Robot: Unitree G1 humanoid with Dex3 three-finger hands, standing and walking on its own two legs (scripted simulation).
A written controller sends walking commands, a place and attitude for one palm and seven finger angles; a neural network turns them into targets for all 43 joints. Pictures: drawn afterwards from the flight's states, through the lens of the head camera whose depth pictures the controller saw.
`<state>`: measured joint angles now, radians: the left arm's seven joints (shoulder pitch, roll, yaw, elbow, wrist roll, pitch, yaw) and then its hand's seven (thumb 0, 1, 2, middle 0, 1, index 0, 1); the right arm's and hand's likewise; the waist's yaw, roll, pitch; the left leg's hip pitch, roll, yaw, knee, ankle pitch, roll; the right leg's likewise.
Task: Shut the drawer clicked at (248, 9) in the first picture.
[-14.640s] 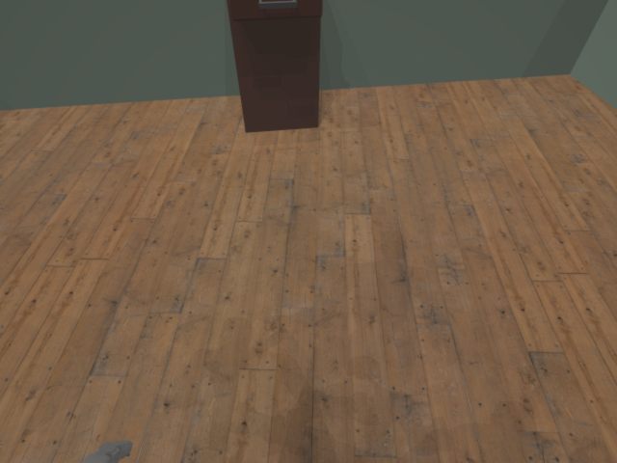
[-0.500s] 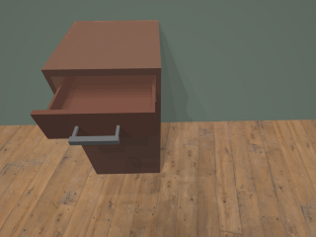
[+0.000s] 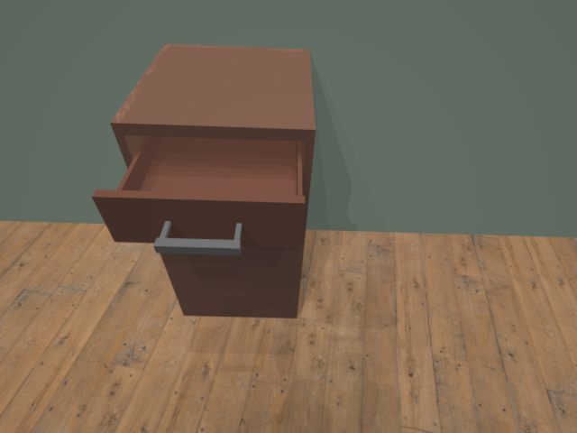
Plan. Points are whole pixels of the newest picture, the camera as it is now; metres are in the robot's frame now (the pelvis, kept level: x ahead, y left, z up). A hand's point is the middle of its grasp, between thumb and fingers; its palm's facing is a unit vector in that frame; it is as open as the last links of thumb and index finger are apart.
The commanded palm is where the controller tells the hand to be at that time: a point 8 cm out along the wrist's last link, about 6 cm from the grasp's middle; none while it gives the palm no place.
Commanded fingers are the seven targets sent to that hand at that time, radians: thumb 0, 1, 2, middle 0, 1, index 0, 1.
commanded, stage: come to a stop and stand still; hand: left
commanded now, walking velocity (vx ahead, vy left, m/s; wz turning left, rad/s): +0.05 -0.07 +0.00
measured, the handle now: (200, 237) +0.46 +0.20 -0.03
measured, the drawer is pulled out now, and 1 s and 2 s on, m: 0.19 0.19 0.19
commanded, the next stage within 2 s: look again from close up in 0.36 s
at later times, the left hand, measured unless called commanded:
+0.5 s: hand out of the picture -0.01 +0.13 -0.19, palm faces +0.02 -0.99 -0.16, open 7.3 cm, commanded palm none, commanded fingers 0.00 0.90 0.90 -0.20 -0.30 -0.20 -0.30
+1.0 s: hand out of the picture +0.00 +0.16 -0.18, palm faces -0.01 -0.98 -0.19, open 7.3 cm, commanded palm none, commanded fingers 0.00 0.90 0.90 -0.20 -0.30 -0.20 -0.30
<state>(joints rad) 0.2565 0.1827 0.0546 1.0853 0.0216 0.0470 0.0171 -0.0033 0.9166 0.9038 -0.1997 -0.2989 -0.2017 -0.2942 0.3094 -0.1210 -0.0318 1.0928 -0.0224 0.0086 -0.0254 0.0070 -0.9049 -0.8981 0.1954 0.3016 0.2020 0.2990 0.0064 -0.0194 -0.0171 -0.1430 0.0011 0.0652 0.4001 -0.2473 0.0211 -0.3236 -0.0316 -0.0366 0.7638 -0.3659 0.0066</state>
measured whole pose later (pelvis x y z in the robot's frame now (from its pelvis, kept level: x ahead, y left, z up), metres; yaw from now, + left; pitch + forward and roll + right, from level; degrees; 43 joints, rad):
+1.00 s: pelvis -0.01 -0.01 +0.00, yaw -2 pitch -1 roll +1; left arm 0.30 0.14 -0.01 1.10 0.00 -0.01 0.04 0.00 0.91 0.90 -0.20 -0.30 -0.20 -0.29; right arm 0.30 -0.13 0.02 1.14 -0.01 -0.02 -0.03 0.01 -0.91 -0.90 0.20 0.30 0.20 0.30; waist 0.00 0.00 0.03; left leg -0.16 0.01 0.07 0.46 -0.27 0.01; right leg -0.16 0.01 -0.04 0.48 -0.30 -0.03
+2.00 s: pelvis +0.09 -0.03 -0.01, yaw +3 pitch -1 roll +2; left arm 0.12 0.16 0.03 0.95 0.02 0.00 0.04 0.00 0.91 0.90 -0.20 -0.30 -0.20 -0.29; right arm 0.23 -0.18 -0.06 1.04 -0.01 0.04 -0.02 0.01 -0.91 -0.90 0.20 0.30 0.20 0.30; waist -0.03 0.00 0.10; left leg -0.39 -0.01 0.00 1.11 -0.52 -0.02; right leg -0.38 -0.04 -0.09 0.59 -0.19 -0.06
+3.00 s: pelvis +0.04 -0.03 -0.01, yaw +1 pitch -2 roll +0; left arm 0.28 0.14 0.00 1.08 0.01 -0.02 0.04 0.01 0.94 0.90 -0.20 -0.30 -0.20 -0.29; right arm 0.31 -0.16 0.00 1.08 -0.02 -0.01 -0.03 0.02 -0.93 -0.90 0.20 0.30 0.20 0.30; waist -0.01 0.04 -0.02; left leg -0.20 0.00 0.04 0.54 -0.31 0.01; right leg -0.22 0.01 -0.03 0.55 -0.30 -0.03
